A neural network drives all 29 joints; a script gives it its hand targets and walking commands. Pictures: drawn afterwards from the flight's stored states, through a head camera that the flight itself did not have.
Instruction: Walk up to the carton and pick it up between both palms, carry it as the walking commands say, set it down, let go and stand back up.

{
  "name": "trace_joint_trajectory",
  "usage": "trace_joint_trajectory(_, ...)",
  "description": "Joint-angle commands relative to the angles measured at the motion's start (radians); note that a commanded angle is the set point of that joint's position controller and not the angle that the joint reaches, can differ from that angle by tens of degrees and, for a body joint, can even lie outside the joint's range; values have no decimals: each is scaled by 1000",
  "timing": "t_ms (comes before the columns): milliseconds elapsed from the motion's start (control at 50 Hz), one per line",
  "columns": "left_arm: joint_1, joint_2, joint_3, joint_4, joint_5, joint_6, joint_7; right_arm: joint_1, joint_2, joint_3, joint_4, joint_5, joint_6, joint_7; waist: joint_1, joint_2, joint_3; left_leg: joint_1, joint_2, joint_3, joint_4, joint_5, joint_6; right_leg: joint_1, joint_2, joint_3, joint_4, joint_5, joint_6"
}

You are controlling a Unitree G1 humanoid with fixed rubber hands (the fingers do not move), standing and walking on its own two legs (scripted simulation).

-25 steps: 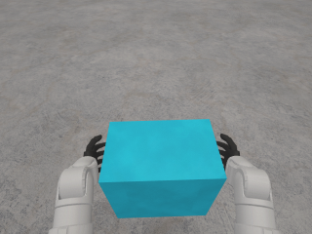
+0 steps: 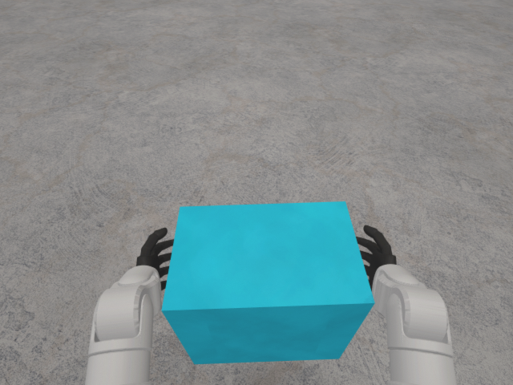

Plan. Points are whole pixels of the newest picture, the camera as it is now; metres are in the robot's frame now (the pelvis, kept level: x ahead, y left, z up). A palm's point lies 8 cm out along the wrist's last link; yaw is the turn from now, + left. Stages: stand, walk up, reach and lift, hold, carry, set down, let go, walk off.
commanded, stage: carry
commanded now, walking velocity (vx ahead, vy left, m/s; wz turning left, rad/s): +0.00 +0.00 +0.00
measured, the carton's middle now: (265, 288) +0.29 +0.00 +0.00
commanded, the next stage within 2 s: none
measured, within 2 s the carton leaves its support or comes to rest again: neither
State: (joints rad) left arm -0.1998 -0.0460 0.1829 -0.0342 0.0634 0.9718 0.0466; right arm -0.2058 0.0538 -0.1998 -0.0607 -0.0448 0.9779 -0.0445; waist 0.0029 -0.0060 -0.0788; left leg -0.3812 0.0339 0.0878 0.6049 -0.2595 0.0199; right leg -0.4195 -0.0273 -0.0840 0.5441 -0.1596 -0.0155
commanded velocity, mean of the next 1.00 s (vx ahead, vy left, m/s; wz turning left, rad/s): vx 0.00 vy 0.00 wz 0.00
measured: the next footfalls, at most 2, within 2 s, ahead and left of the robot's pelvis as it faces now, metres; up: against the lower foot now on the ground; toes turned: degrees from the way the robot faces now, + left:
none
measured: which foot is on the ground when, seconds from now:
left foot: down 0.00-1.00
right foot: down 0.00-1.00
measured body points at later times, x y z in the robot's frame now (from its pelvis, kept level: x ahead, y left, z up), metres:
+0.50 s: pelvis +0.00 +0.00 +0.00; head -0.02 +0.01 +0.45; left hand +0.29 +0.18 +0.05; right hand +0.29 -0.17 +0.05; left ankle +0.04 +0.11 -0.73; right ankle +0.08 -0.11 -0.73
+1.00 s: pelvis +0.00 +0.00 +0.00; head -0.01 +0.01 +0.45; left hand +0.28 +0.18 +0.04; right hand +0.29 -0.17 +0.05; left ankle +0.04 +0.11 -0.73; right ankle +0.08 -0.11 -0.73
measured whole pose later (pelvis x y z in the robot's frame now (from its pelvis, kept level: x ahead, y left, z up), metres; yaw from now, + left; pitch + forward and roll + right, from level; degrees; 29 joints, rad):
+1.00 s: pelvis +0.00 +0.00 +0.00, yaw -1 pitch +2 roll +0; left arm -0.12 -0.07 0.18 -0.04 0.09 0.91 0.02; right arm -0.13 0.08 -0.19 -0.07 -0.08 0.91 -0.01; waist 0.00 0.00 -0.09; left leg -0.36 0.03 0.10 0.59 -0.26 0.02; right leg -0.41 -0.03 -0.07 0.54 -0.16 -0.01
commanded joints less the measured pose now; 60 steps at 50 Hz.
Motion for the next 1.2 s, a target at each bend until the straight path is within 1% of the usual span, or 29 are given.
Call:
trace_joint_trajectory(0,-585,-761,-625,-159,-258,-26,-204,-549,765,622,-100,230,-23,183,1,29,-368,108,132,-109,-128,82,13,173,-130,94,-77,54,-23)
trace_joint_trajectory(40,-536,-773,-655,-200,-278,-21,-205,-509,779,658,-148,256,-20,185,3,26,-341,92,139,-124,-156,51,16,159,-125,89,-68,28,-27)
trace_joint_trajectory(60,-709,-752,-661,-224,-301,-31,-204,-673,756,661,-168,268,-33,182,3,11,-352,97,139,-121,-149,41,19,167,-122,97,-80,4,-28)
trace_joint_trajectory(80,-527,-761,-624,-138,-254,-18,-207,-540,763,633,-125,232,-22,178,3,8,-340,77,139,-126,-155,21,20,170,-121,92,-76,-7,-25)
trace_joint_trajectory(120,-564,-752,-609,-122,-249,-30,-207,-515,760,602,-45,212,-27,182,4,19,-346,81,136,-125,-157,3,17,172,-125,99,-83,-15,-27)
trace_joint_trajectory(160,-677,-759,-645,-191,-277,-44,-206,-634,751,641,-140,247,-45,184,3,48,-330,72,128,-115,-165,1,15,171,-123,98,-86,-7,-25)
trace_joint_trajectory(240,-501,-765,-634,-154,-255,-31,-207,-442,761,626,-93,218,-27,181,2,0,-314,80,131,-122,-178,-33,15,142,-118,96,-98,-54,-23)
trace_joint_trajectory(340,-736,-740,-667,-240,-305,-53,-203,-694,748,668,-180,263,-49,177,4,5,-321,78,129,-115,-160,-27,18,147,-127,111,-113,-61,-25)
trace_joint_trajectory(360,-548,-784,-689,-256,-306,-16,-203,-509,795,688,-200,276,-12,175,6,-1,-311,77,129,-127,-177,-50,20,141,-124,106,-112,-96,-25)
trace_joint_trajectory(380,-524,-753,-599,-109,-229,-28,-206,-496,734,586,-73,188,-27,176,2,32,-328,89,133,-125,-174,-26,21,156,-122,104,-98,-47,-22)
trace_joint_trajectory(400,-671,-748,-669,-235,-299,-40,-202,-635,734,663,-183,258,-38,177,5,31,-327,91,130,-114,-168,-9,18,160,-122,99,-100,-45,-22)
trace_joint_trajectory(420,-475,-765,-640,-178,-261,-18,-206,-463,771,643,-137,233,-15,176,7,-18,-314,78,126,-114,-172,-28,15,144,-113,98,-105,-75,-22)
trace_joint_trajectory(480,-558,-736,-588,-103,-216,-58,-212,-501,726,571,-45,170,-57,188,6,44,-307,86,128,-113,-172,5,12,148,-120,99,-94,-12,-26)
trace_joint_trajectory(500,-543,-766,-664,-242,-279,-53,-211,-507,761,662,-192,242,-53,185,6,21,-321,89,125,-99,-165,18,10,158,-124,99,-93,-1,-27)
trace_joint_trajectory(520,-583,-740,-605,-143,-237,-63,-212,-543,734,603,-98,190,-63,184,4,10,-313,79,120,-100,-151,14,10,157,-126,105,-101,-18,-25)
trace_joint_trajectory(540,-701,-723,-672,-247,-295,-68,-204,-654,730,676,-190,256,-66,176,5,-9,-307,85,113,-87,-137,-6,8,136,-131,115,-123,-58,-26)
trace_joint_trajectory(560,-418,-785,-654,-207,-260,-28,-209,-397,785,658,-170,235,-26,175,3,-11,-299,93,111,-102,-152,-19,8,125,-135,119,-124,-95,-27)
trace_joint_trajectory(580,-651,-715,-629,-184,-258,-54,-207,-611,723,629,-120,219,-52,180,1,1,-324,115,118,-99,-144,5,16,140,-138,121,-125,-53,-28)
trace_joint_trajectory(640,-564,-738,-679,-277,-296,-30,-205,-534,742,686,-218,262,-31,178,4,5,-331,107,125,-95,-143,47,13,160,-132,104,-102,10,-23)
trace_joint_trajectory(680,-434,-732,-593,-119,-208,-31,-210,-403,730,591,-69,178,-33,182,3,7,-332,111,127,-101,-142,55,14,163,-129,104,-92,1,-22)
trace_joint_trajectory(700,-537,-702,-575,-97,-206,-69,-212,-517,687,580,-65,171,-69,187,4,21,-338,112,130,-97,-146,71,10,165,-127,103,-91,15,-25)
trace_joint_trajectory(720,-429,-754,-622,-177,-229,-66,-216,-388,746,628,-125,194,-63,190,6,0,-327,89,129,-98,-145,77,7,175,-122,97,-86,22,-22)
trace_joint_trajectory(780,-596,-732,-621,-181,-237,-85,-209,-538,745,623,-93,208,-78,186,5,10,-313,93,115,-87,-132,51,5,149,-131,111,-105,1,-25)
trace_joint_trajectory(860,-485,-740,-650,-233,-246,-66,-207,-446,742,655,-176,213,-66,178,5,0,-311,109,122,-94,-138,40,10,146,-127,109,-106,-17,-22)
trace_joint_trajectory(880,-427,-712,-567,-92,-175,-78,-209,-405,714,574,-44,148,-74,181,3,4,-314,111,126,-100,-134,50,11,143,-132,114,-104,-10,-25)
trace_joint_trajectory(900,-543,-706,-640,-241,-244,-100,-209,-488,708,644,-172,202,-95,185,2,12,-334,111,128,-102,-139,53,10,156,-137,124,-105,-11,-28)
trace_joint_trajectory(1020,-468,-702,-591,-131,-190,-113,-211,-450,700,596,-89,156,-112,187,2,9,-297,93,121,-89,-145,10,7,139,-132,118,-113,-58,-25)
trace_joint_trajectory(1100,-506,-731,-678,-282,-255,-84,-202,-473,727,672,-224,229,-84,180,6,56,-305,95,134,-99,-167,15,9,150,-125,108,-96,-24,-27)
trace_joint_trajectory(1180,-385,-701,-594,-137,-180,-87,-212,-364,693,587,-101,143,-85,186,1,3,-315,113,127,-88,-128,77,7,159,-138,123,-104,35,-28)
